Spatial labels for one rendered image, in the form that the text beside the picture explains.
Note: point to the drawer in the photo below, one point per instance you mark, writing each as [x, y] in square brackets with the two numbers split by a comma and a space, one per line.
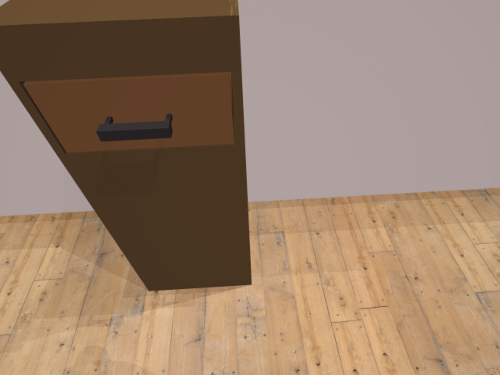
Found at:
[201, 104]

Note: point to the cabinet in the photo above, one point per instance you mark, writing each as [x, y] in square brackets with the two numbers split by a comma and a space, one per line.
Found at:
[178, 214]

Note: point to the handle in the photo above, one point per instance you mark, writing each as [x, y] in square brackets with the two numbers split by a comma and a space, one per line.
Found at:
[110, 131]

